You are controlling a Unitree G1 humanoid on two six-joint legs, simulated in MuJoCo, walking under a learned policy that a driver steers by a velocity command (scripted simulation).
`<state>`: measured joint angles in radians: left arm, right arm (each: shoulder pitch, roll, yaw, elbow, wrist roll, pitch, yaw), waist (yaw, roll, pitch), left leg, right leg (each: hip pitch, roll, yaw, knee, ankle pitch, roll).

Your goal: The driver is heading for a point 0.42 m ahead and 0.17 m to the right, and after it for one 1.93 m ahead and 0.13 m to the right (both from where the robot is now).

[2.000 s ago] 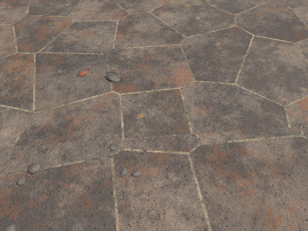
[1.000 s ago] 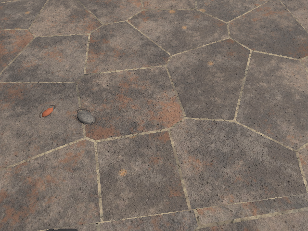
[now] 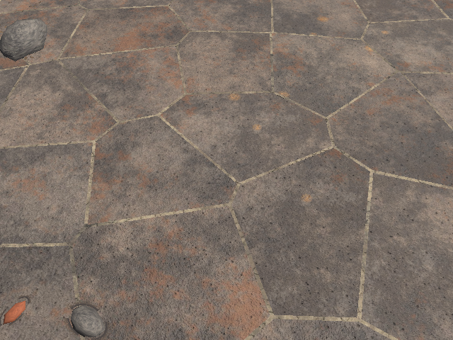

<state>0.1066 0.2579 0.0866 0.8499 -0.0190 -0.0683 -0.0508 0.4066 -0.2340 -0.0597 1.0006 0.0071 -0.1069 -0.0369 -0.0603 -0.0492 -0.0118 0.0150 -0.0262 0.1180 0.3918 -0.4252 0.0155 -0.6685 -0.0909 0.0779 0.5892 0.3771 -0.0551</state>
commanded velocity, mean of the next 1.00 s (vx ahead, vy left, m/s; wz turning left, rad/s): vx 0.36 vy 0.00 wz -0.43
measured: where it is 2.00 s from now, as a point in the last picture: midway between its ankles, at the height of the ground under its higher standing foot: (258, 281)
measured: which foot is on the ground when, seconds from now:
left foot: down 0.00-0.18, up 0.20-0.58, down 0.60-1.00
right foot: up 0.00-0.16, down 0.18-0.62, up 0.64-0.96, down 0.98-1.00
